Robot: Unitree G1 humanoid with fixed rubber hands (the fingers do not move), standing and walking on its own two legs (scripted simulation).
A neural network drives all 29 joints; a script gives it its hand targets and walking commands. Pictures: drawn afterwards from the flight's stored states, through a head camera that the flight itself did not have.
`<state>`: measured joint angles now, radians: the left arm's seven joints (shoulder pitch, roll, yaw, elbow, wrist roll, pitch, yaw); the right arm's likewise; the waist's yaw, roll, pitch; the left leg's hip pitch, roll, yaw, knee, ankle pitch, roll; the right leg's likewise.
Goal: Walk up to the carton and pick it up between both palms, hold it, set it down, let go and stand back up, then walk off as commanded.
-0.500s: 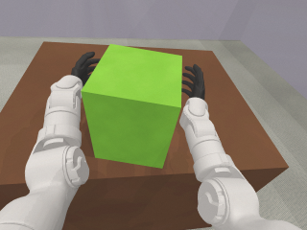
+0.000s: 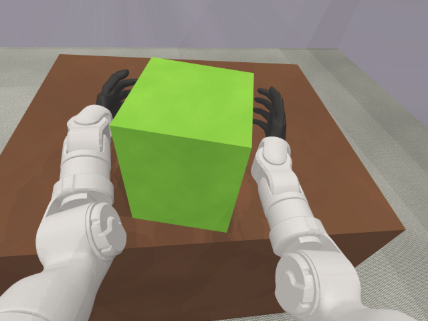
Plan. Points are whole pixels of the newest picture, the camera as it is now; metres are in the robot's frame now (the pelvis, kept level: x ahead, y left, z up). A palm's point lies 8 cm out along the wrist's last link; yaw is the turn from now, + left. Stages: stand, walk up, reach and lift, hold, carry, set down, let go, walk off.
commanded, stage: set down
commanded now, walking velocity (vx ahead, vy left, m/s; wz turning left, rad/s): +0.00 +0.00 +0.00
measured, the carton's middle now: (190, 148) +0.42 +0.01 +0.10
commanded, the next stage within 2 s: none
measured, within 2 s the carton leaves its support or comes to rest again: rests again in 0.52 s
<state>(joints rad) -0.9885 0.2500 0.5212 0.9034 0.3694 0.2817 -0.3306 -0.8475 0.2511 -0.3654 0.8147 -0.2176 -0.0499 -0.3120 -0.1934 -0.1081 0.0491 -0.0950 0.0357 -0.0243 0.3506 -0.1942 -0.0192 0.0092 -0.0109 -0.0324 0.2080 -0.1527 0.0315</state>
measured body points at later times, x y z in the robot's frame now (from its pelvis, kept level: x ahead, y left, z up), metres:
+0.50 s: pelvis +0.00 +0.00 +0.00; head +0.02 +0.05 +0.45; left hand +0.48 +0.13 +0.14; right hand +0.38 -0.18 +0.11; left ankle +0.00 +0.13 -0.75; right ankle -0.02 -0.14 -0.75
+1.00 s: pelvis +0.00 +0.03 +0.00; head +0.04 +0.08 +0.45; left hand +0.47 +0.17 +0.10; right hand +0.36 -0.17 +0.12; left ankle +0.00 +0.13 -0.75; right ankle -0.02 -0.14 -0.74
